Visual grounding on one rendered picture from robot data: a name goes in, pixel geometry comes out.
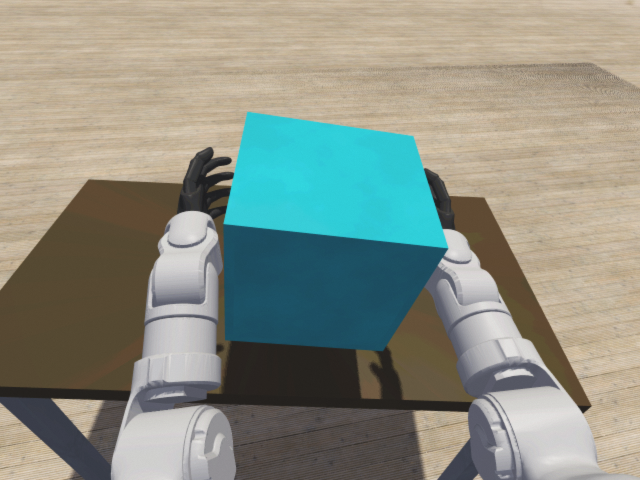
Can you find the robot left forearm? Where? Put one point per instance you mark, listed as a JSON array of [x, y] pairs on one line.
[[179, 362]]

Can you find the right robot upper arm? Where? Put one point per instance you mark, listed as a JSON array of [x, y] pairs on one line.
[[532, 434]]

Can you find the carton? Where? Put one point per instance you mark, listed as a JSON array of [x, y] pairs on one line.
[[330, 234]]

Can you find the robot left hand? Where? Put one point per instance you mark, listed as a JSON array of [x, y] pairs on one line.
[[193, 195]]

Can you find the table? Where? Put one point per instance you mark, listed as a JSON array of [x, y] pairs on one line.
[[72, 326]]

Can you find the robot right forearm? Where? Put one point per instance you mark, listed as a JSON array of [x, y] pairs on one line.
[[492, 355]]

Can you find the robot right hand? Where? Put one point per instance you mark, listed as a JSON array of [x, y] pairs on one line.
[[441, 199]]

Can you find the left robot upper arm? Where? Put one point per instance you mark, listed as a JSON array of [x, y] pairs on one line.
[[190, 443]]

